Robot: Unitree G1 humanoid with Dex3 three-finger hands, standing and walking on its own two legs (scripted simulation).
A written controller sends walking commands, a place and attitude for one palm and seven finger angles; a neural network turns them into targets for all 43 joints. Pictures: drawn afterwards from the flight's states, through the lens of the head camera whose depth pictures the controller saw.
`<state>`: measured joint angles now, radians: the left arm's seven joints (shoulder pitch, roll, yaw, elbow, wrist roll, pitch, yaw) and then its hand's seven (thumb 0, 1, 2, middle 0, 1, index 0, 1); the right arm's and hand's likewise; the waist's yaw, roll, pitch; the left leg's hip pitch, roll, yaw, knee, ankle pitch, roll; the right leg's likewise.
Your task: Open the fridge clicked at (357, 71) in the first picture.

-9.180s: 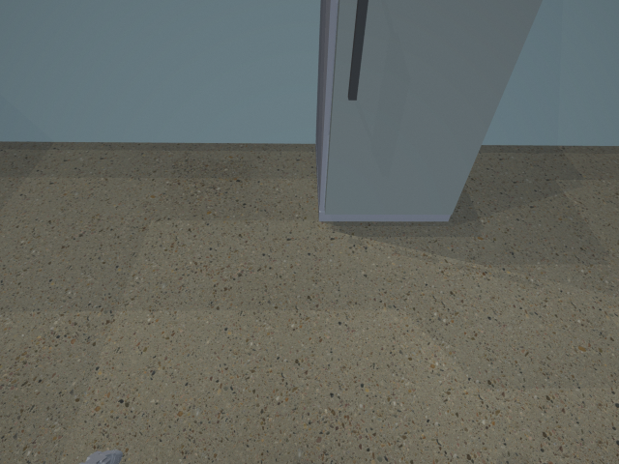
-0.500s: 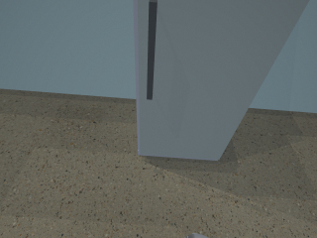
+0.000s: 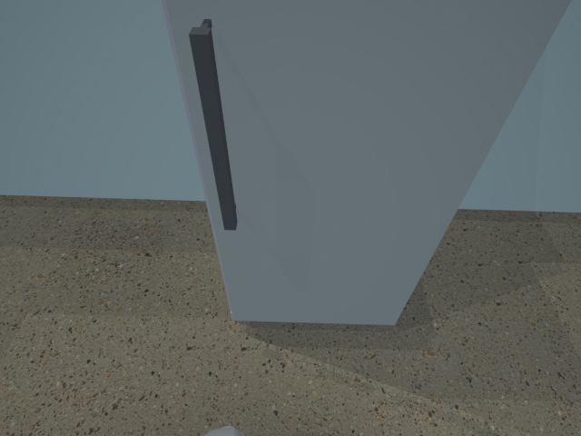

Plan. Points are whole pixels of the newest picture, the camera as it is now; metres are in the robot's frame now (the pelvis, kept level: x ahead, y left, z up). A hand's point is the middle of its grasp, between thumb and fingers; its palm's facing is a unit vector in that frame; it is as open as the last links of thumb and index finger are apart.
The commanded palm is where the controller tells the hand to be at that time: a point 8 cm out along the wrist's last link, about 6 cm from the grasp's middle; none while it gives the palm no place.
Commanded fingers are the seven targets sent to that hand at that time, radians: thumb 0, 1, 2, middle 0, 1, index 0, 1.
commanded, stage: take the last steps up to it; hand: left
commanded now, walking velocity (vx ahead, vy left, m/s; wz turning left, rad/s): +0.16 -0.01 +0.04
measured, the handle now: (221, 144) +0.57 +0.16 +0.09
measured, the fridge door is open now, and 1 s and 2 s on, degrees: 0 0 0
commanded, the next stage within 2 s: come to a stop and stand still in 0.02 s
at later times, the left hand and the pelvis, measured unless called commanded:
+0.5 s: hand out of the picture +0.10 +0.18 -0.17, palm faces +0.06 -0.97 -0.25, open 7.4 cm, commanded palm none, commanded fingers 0.00 0.90 0.90 -0.20 -0.30 -0.20 -0.30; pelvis +0.08 -0.02 +0.00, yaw -1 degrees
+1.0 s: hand out of the picture +0.04 +0.19 -0.18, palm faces +0.10 -0.97 -0.22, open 7.4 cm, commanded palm none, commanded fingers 0.00 0.90 0.90 -0.20 -0.30 -0.20 -0.30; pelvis +0.03 -0.01 +0.00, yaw +1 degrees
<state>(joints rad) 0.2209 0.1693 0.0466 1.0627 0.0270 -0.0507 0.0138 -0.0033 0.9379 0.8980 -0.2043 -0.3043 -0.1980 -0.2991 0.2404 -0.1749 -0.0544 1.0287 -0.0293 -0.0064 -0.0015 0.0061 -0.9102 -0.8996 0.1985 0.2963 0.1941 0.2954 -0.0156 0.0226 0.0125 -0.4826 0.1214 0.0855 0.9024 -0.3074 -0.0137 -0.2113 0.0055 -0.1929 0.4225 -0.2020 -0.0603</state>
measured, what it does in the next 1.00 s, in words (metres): steps on the spot: left foot, then right foot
